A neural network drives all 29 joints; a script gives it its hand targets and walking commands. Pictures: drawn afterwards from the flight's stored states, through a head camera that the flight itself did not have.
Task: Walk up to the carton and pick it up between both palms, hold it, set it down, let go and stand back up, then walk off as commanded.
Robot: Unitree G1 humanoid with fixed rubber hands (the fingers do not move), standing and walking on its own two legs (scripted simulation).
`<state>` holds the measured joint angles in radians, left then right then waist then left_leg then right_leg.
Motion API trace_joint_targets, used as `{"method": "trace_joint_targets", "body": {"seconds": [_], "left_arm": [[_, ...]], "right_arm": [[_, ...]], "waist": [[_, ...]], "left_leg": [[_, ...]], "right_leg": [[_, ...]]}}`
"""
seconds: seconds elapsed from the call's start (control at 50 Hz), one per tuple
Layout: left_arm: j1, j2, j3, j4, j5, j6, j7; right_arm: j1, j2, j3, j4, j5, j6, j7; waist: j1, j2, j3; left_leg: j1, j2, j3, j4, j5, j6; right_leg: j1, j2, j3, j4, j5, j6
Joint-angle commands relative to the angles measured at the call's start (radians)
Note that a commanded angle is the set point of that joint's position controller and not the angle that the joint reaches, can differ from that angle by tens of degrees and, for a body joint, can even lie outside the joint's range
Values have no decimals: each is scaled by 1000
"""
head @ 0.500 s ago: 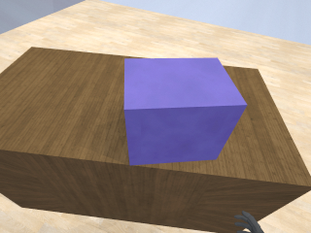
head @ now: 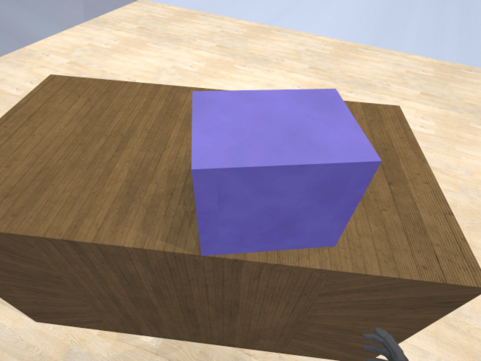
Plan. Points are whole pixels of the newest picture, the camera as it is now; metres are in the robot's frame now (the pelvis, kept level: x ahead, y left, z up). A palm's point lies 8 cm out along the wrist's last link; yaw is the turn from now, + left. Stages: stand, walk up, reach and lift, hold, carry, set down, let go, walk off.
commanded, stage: stand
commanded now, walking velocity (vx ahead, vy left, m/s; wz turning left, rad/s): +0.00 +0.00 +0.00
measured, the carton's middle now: (267, 173) +0.46 -0.01 +0.05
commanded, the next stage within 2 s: walk off in 0.66 s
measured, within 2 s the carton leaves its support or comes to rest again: neither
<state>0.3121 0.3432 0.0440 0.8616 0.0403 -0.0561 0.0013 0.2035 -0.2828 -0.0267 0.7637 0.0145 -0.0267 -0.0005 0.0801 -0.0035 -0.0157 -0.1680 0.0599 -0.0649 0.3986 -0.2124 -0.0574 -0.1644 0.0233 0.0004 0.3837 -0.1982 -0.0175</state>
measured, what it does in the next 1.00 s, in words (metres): stands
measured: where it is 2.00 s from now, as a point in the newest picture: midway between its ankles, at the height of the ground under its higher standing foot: outside the picture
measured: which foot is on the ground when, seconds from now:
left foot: down 0.00-1.00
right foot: down 0.00-1.00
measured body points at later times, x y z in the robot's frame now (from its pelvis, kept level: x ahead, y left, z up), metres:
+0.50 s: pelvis +0.00 +0.00 +0.00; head -0.01 +0.00 +0.45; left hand +0.04 +0.30 -0.12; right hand +0.15 -0.26 -0.10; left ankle +0.00 +0.16 -0.74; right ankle +0.01 -0.11 -0.74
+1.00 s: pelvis -0.02 +0.01 +0.00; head +0.00 +0.01 +0.45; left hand +0.02 +0.31 -0.13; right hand +0.14 -0.27 -0.11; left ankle +0.00 +0.16 -0.74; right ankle +0.01 -0.11 -0.74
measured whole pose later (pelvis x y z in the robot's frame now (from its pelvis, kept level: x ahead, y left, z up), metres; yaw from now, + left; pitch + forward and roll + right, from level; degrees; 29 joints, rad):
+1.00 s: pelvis -0.02 +0.01 +0.00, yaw +0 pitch -3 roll -1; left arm 0.29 0.35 0.04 0.88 0.04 -0.03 0.00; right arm 0.17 -0.32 -0.03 0.77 0.01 0.01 -0.01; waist 0.08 0.02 0.08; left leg -0.22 0.05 -0.06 0.52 -0.24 -0.01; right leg -0.18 0.02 0.00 0.43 -0.20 -0.02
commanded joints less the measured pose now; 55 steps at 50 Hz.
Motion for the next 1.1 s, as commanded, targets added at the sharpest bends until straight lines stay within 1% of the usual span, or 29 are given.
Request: {"method": "trace_joint_targets", "body": {"seconds": [0.0,0.06,0.12,0.16,0.18,0.22,0.26,0.28,0.3,0.34,0.44,0.5,0.54,0.58,0.6,0.64,0.72,0.74,0.82,0.84,0.86,0.9,0.94,0.96,1.0,1.02,1.04,1.06,1.08], "left_arm": [[-102,220,53,8,-15,-17,0],[-84,221,54,14,-20,-17,2],[-90,232,56,7,-16,-17,3],[-95,229,52,13,-16,-13,5],[-101,220,50,11,-17,-14,3],[-109,223,49,18,-19,-13,-1],[-89,218,48,14,-25,-14,0],[-99,230,49,18,-17,-17,2],[-89,218,49,16,-22,-14,1],[-78,215,49,21,-21,-13,0],[-94,234,55,23,-14,-11,2],[-99,219,50,16,-21,-13,-2],[-107,218,48,22,-21,-13,-1],[-108,220,48,15,-25,-13,1],[-96,229,49,23,-21,-11,4],[-90,231,51,25,-22,-11,5],[-98,215,46,27,-25,-11,-1],[-99,231,51,33,-21,-8,1],[-94,229,52,30,-23,-13,5],[-35,292,64,-28,-56,12,15],[-25,297,70,-45,-58,20,16],[-33,301,77,-70,-56,31,19],[-92,317,78,-86,-47,37,17],[-115,315,75,-92,-42,42,17],[-150,326,74,-102,-38,47,16],[-170,317,70,-106,-37,54,15],[-158,301,67,-106,-37,60,14],[-123,270,58,-94,-42,69,15],[-80,240,61,-98,-46,76,21]], "right_arm": [[-17,-256,-54,1,-41,-7,-10],[-19,-249,-54,1,-36,-9,-11],[-14,-237,-46,-6,-36,-8,-9],[-38,-245,-51,-5,-35,-7,-10],[-39,-244,-47,-1,-38,-8,-10],[-28,-257,-55,5,-38,-8,-12],[-27,-264,-57,3,-35,-4,-13],[-26,-256,-58,13,-37,-4,-12],[-25,-259,-59,9,-37,-7,-9],[-25,-265,-57,9,-35,-10,-12],[-47,-241,-55,8,-38,-6,-9],[-36,-253,-53,13,-36,-7,-14],[-30,-248,-54,13,-31,-9,-13],[-25,-252,-51,19,-35,-4,-12],[-42,-249,-53,15,-36,-5,-10],[-28,-248,-51,15,-35,-8,-14],[-38,-256,-51,10,-31,-13,-11],[-32,-256,-55,21,-34,-10,-13],[-44,-248,-56,17,-34,-4,-13],[-80,-293,-92,-31,-41,28,-23],[-49,-277,-92,-31,-36,36,-26],[-26,-270,-95,-37,-34,49,-26],[7,-262,-102,-39,-34,66,-18],[40,-268,-103,-30,-36,72,-14],[69,-281,-109,-24,-30,80,-11],[89,-291,-113,-24,-30,79,-12],[88,-311,-116,-28,-38,75,-14],[68,-351,-121,-34,-49,69,-15],[35,-367,-124,-59,-54,64,-14]], "waist": [[-75,86,46],[-75,51,48],[-78,66,48],[-79,42,48],[-72,69,41],[-82,41,66],[-69,70,65],[-74,42,71],[-70,41,58],[-71,77,61],[-69,35,57],[-65,71,59],[-77,53,54],[-77,70,50],[-62,72,64],[-73,36,58],[-70,89,55],[-76,53,53],[-68,80,54],[-68,-18,155],[-73,-16,134],[-78,-46,129],[-100,-120,125],[-113,-121,115],[-132,-148,113],[-145,-111,115],[-144,-57,127],[-133,95,107],[-121,226,90]], "left_leg": [[23,48,-39,-17,149,101],[28,47,-41,-22,163,97],[21,45,-29,-23,156,89],[39,46,-34,-29,155,93],[23,44,-31,-27,130,93],[29,45,-36,-26,140,97],[22,43,-36,-24,135,98],[27,42,-36,-30,133,96],[22,44,-35,-27,125,99],[13,41,-37,-21,117,100],[27,48,-38,-28,123,95],[30,44,-29,-28,132,96],[27,45,-40,-34,135,95],[25,51,-37,-47,133,94],[34,50,-40,-42,145,94],[39,55,-42,-43,160,92],[19,54,-41,-34,149,97],[25,53,-42,-44,131,97],[39,50,-36,-36,166,94],[-74,28,-28,129,317,95],[-57,14,0,175,301,101],[-57,-30,43,256,166,99],[-21,-70,71,387,-135,99],[-18,-75,63,419,-205,102],[-8,-64,52,412,-215,110],[-8,-40,44,323,-141,113],[-18,0,8,200,-11,117],[-65,104,-129,29,164,143],[-32,247,-317,-34,449,206]], "right_leg": [[-15,-138,131,-72,113,-27],[-13,-134,123,-62,141,-25],[-12,-136,123,-67,118,-22],[-26,-133,113,-75,121,-23],[-13,-133,119,-79,97,-21],[-36,-135,121,-87,101,-22],[-30,-138,133,-89,73,-25],[-36,-143,127,-89,73,-25],[-29,-139,126,-89,84,-24],[-23,-137,136,-88,88,-27],[-19,-133,119,-89,87,-24],[-22,-140,133,-87,118,-27],[-10,-137,132,-86,126,-25],[-9,-138,121,-68,132,-28],[-19,-138,125,-79,112,-26],[-14,-135,113,-75,121,-25],[-12,-143,136,-75,132,-32],[-6,-142,123,-77,116,-28],[-15,-140,126,-74,121,-27],[-96,-156,166,40,384,-55],[-106,-170,165,61,423,-85],[-151,-203,195,30,356,-117],[-250,-278,267,-36,246,-177],[-272,-299,275,-31,225,-196],[-281,-293,253,-11,204,-196],[-263,-257,202,58,227,-169],[-244,-201,165,136,195,-119],[-178,-94,80,313,116,-58],[-223,27,46,498,-242,-6]]}}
